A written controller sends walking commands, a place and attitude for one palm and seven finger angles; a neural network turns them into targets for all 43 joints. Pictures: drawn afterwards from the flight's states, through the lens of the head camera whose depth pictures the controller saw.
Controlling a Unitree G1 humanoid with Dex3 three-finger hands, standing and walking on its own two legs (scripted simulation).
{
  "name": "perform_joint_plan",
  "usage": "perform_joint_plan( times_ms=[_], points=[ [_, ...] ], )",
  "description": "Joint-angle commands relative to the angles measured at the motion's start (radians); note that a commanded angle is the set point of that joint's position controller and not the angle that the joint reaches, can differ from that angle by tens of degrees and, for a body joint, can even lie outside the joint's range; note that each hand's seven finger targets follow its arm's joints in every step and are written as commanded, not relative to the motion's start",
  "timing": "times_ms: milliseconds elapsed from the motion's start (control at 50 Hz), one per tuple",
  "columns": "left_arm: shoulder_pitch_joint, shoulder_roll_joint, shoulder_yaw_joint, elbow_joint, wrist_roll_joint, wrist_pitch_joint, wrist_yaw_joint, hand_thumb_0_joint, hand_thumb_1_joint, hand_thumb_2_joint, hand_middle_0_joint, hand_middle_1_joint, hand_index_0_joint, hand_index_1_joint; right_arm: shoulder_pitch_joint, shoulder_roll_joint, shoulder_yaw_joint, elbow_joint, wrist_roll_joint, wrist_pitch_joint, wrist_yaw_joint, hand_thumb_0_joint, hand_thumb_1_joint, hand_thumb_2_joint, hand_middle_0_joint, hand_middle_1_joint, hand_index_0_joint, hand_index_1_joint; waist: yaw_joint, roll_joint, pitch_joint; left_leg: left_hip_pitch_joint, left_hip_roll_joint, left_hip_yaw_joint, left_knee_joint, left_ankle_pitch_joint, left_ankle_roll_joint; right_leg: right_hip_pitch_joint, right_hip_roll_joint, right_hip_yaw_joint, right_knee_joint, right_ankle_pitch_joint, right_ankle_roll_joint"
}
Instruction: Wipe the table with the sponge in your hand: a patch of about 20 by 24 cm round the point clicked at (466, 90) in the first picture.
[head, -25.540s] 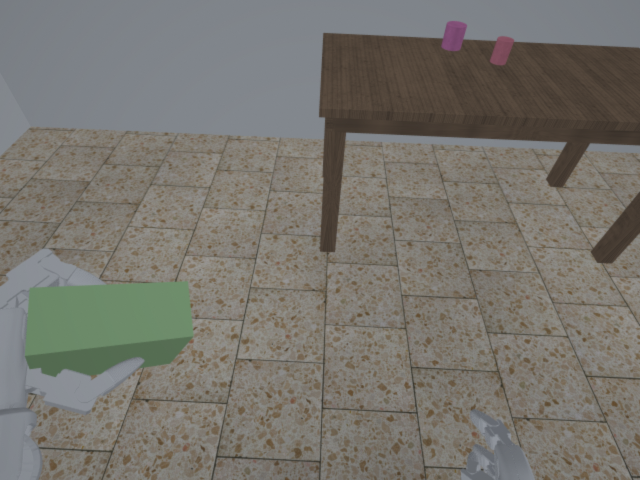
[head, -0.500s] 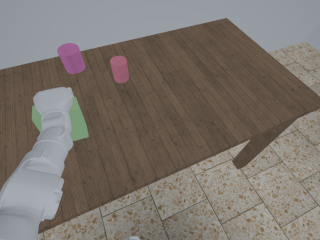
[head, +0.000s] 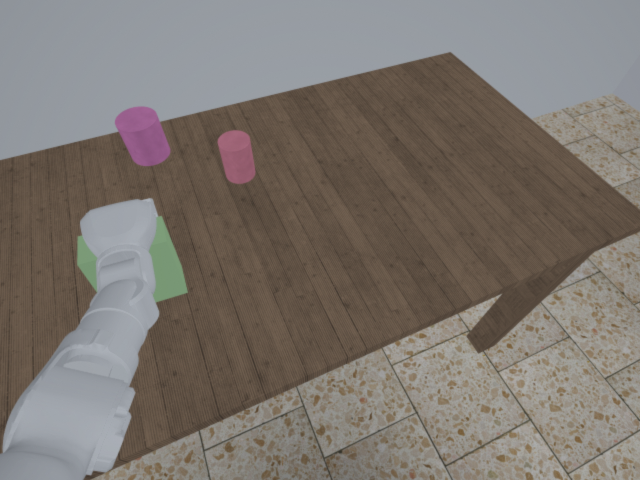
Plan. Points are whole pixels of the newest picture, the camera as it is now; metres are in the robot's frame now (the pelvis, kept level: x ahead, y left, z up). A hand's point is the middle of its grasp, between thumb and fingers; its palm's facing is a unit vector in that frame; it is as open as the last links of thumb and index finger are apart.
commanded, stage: wipe back along the middle lane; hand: left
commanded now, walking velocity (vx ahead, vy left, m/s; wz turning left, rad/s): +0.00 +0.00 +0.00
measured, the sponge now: (141, 275) +0.40 +0.28 -0.04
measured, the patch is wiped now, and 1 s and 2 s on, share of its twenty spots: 0.35 0.55 0.80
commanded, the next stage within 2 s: slide across to the third lane in 1.40 s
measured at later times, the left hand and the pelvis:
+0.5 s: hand (145, 270) +0.38 +0.26 +0.01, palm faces -0.06 +0.00 -1.00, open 9.9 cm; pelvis +0.00 +0.01 +0.00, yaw +1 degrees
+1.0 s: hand (154, 307) +0.33 +0.23 +0.01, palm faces -0.04 -0.02 -1.00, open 9.8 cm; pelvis +0.00 +0.00 +0.01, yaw +1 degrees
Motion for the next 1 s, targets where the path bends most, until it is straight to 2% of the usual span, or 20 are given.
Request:
perform_joint_plan(
  times_ms=[0,60,80,120,160,260,380,420,460,500,640,720,740,780,820,840,880,940,960,980],
  points=[
    [-0.254,0.014,-0.048,-0.064,0.009,0.008,-0.007,0.0,0.1,1.3,-1.2,-1.6,-1.2,-1.6,-0.022,-0.137,-0.031,-0.103,0.001,-0.02,-0.004,0.0,-0.9,-0.9,0.2,0.3,0.2,0.3,-0.037,-0.049,-0.239,0.223,0.003,-0.012,-0.061,0.322,0.005,0.098,-0.004,-0.005,-0.043,0.334,-0.039],
    [-0.233,0.001,-0.044,-0.062,-0.001,0.018,-0.006,0.0,0.1,1.3,-1.2,-1.6,-1.2,-1.6,-0.032,-0.136,-0.032,-0.109,-0.001,-0.017,-0.004,0.0,-0.9,-0.9,0.2,0.3,0.2,0.3,-0.019,-0.029,-0.255,0.247,0.005,-0.02,-0.067,0.325,0.0,0.088,0.0,-0.015,-0.037,0.295,-0.045],
    [-0.236,-0.029,-0.067,-0.055,-0.002,0.022,-0.01,0.0,0.1,1.3,-1.2,-1.6,-1.2,-1.6,-0.036,-0.131,-0.031,-0.111,0.0,-0.016,-0.005,0.0,-0.9,-0.9,0.2,0.3,0.2,0.3,-0.029,-0.05,-0.253,0.247,0.007,-0.016,-0.065,0.319,0.001,0.082,-0.001,-0.016,-0.039,0.298,-0.043],
    [-0.218,-0.007,-0.05,-0.039,0.006,0.029,-0.012,0.0,0.1,1.3,-1.2,-1.6,-1.2,-1.6,-0.038,-0.134,-0.028,-0.114,-0.002,-0.009,-0.007,0.0,-0.9,-0.9,0.2,0.3,0.2,0.3,-0.023,-0.073,-0.254,0.233,0.006,-0.016,-0.066,0.306,0.0,0.088,-0.002,-0.013,-0.037,0.293,-0.043],
    [-0.2,-0.044,-0.066,-0.068,-0.003,0.027,-0.012,0.0,0.1,1.3,-1.2,-1.6,-1.2,-1.6,-0.046,-0.128,-0.031,-0.127,-0.004,-0.007,-0.006,0.0,-0.9,-0.9,0.2,0.3,0.2,0.3,-0.014,-0.052,-0.268,0.255,0.007,-0.017,-0.06,0.334,-0.001,0.09,0.001,-0.017,-0.031,0.304,-0.045],
    [-0.14,-0.037,-0.053,-0.11,-0.007,0.047,-0.007,0.0,0.1,1.3,-1.2,-1.6,-1.2,-1.6,-0.07,-0.127,-0.027,-0.15,-0.001,0.003,-0.006,0.0,-0.9,-0.9,0.2,0.3,0.2,0.3,0.002,-0.071,-0.265,0.254,0.005,-0.02,-0.065,0.341,-0.003,0.116,0.0,-0.017,-0.033,0.314,-0.047],
    [-0.059,-0.126,-0.113,-0.171,-0.013,0.098,-0.006,0.0,0.1,1.3,-1.2,-1.6,-1.2,-1.6,-0.114,-0.113,-0.027,-0.17,0.003,0.013,0.003,0.0,-0.9,-0.9,0.2,0.3,0.2,0.3,0.015,-0.054,-0.249,0.303,0.012,-0.032,-0.073,0.391,-0.015,0.1,0.003,-0.032,-0.034,0.297,-0.053],
    [-0.035,-0.117,-0.105,-0.196,-0.019,0.116,-0.008,0.0,0.1,1.3,-1.2,-1.6,-1.2,-1.6,-0.129,-0.116,-0.024,-0.177,0.004,0.017,0.004,0.0,-0.9,-0.9,0.2,0.3,0.2,0.3,0.02,-0.08,-0.247,0.294,0.009,-0.027,-0.076,0.38,-0.012,0.126,0.002,-0.028,-0.037,0.316,-0.052],
    [-0.072,-0.115,-0.118,-0.223,-0.017,0.128,-0.013,0.0,0.1,1.3,-1.2,-1.6,-1.2,-1.6,-0.142,-0.119,-0.02,-0.179,0.006,0.023,-0.001,0.0,-0.9,-0.9,0.2,0.3,0.2,0.3,0.013,-0.061,-0.23,0.295,0.008,-0.034,-0.082,0.37,-0.016,0.121,0.002,-0.03,-0.036,0.301,-0.055],
    [0.009,-0.128,-0.118,-0.237,-0.02,0.145,-0.018,0.0,0.1,1.3,-1.2,-1.6,-1.2,-1.6,-0.155,-0.114,-0.018,-0.19,0.007,0.024,0.002,0.0,-0.9,-0.9,0.2,0.3,0.2,0.3,0.035,-0.063,-0.241,0.296,0.003,-0.027,-0.083,0.382,-0.014,0.146,0.0,-0.029,-0.036,0.32,-0.057],
    [0.088,-0.143,-0.129,-0.34,-0.03,0.18,-0.034,0.0,0.1,1.3,-1.2,-1.6,-1.2,-1.6,-0.204,-0.114,-0.011,-0.217,0.013,0.031,0.0,0.0,-0.9,-0.9,0.2,0.3,0.2,0.3,0.042,-0.097,-0.217,0.292,-0.001,-0.026,-0.092,0.379,-0.012,0.188,-0.004,-0.023,-0.038,0.354,-0.057],
    [0.137,-0.136,-0.139,-0.385,-0.026,0.201,-0.041,0.0,0.1,1.3,-1.2,-1.6,-1.2,-1.6,-0.226,-0.112,-0.003,-0.229,0.016,0.03,-0.004,0.0,-0.9,-0.9,0.2,0.3,0.2,0.3,0.049,-0.085,-0.196,0.296,-0.011,-0.017,-0.098,0.351,-0.008,0.204,-0.005,-0.013,-0.048,0.356,-0.058],
    [0.149,-0.095,-0.1,-0.393,-0.024,0.204,-0.04,0.0,0.1,1.3,-1.2,-1.6,-1.2,-1.6,-0.227,-0.119,-0.006,-0.226,0.016,0.03,-0.006,0.0,-0.9,-0.9,0.2,0.3,0.2,0.3,0.059,-0.096,-0.204,0.294,-0.012,-0.021,-0.1,0.354,-0.011,0.218,-0.004,-0.008,-0.047,0.363,-0.06],
    [0.182,-0.146,-0.148,-0.426,-0.024,0.206,-0.048,0.0,0.1,1.3,-1.2,-1.6,-1.2,-1.6,-0.24,-0.111,-0.001,-0.241,0.017,0.028,-0.005,0.0,-0.9,-0.9,0.2,0.3,0.2,0.3,0.055,-0.101,-0.191,0.295,-0.015,-0.015,-0.1,0.354,-0.008,0.22,-0.007,-0.01,-0.047,0.373,-0.058],
    [0.218,-0.143,-0.151,-0.454,-0.025,0.211,-0.053,0.0,0.1,1.3,-1.2,-1.6,-1.2,-1.6,-0.253,-0.11,0.001,-0.249,0.019,0.024,-0.004,0.0,-0.9,-0.9,0.2,0.3,0.2,0.3,0.061,-0.088,-0.183,0.3,-0.017,-0.014,-0.103,0.346,-0.007,0.223,-0.007,-0.004,-0.05,0.367,-0.059],
    [0.218,-0.102,-0.111,-0.457,-0.024,0.211,-0.05,0.0,0.1,1.3,-1.2,-1.6,-1.2,-1.6,-0.254,-0.117,-0.001,-0.243,0.018,0.025,-0.007,0.0,-0.9,-0.9,0.2,0.3,0.2,0.3,0.065,-0.099,-0.185,0.296,-0.017,-0.017,-0.105,0.333,-0.009,0.228,-0.004,0.001,-0.052,0.359,-0.061],
    [0.217,-0.151,-0.157,-0.481,-0.026,0.214,-0.054,0.0,0.1,1.3,-1.2,-1.6,-1.2,-1.6,-0.265,-0.11,0.003,-0.252,0.021,0.023,-0.007,0.0,-0.9,-0.9,0.2,0.3,0.2,0.3,0.058,-0.098,-0.164,0.295,-0.019,-0.016,-0.108,0.322,-0.009,0.218,-0.006,-0.003,-0.051,0.346,-0.06],
    [0.289,-0.136,-0.138,-0.507,-0.021,0.216,-0.052,0.0,0.1,1.3,-1.2,-1.6,-1.2,-1.6,-0.277,-0.112,-0.001,-0.259,0.02,0.019,-0.001,0.0,-0.9,-0.9,0.2,0.3,0.2,0.3,0.078,-0.085,-0.181,0.304,-0.02,-0.017,-0.104,0.336,-0.011,0.231,-0.004,0.005,-0.045,0.361,-0.065],
    [0.295,-0.177,-0.182,-0.527,-0.029,0.217,-0.057,0.0,0.1,1.3,-1.2,-1.6,-1.2,-1.6,-0.281,-0.106,0.003,-0.268,0.021,0.018,-0.001,0.0,-0.9,-0.9,0.2,0.3,0.2,0.3,0.07,-0.095,-0.184,0.304,-0.021,-0.012,-0.105,0.329,-0.007,0.239,-0.007,0.0,-0.044,0.36,-0.061],
    [0.281,-0.164,-0.175,-0.533,-0.026,0.219,-0.057,0.0,0.1,1.3,-1.2,-1.6,-1.2,-1.6,-0.286,-0.108,0.004,-0.267,0.022,0.019,-0.002,0.0,-0.9,-0.9,0.2,0.3,0.2,0.3,0.067,-0.107,-0.165,0.297,-0.021,-0.016,-0.106,0.317,-0.006,0.229,-0.006,0.0,-0.046,0.353,-0.061]
  ],
)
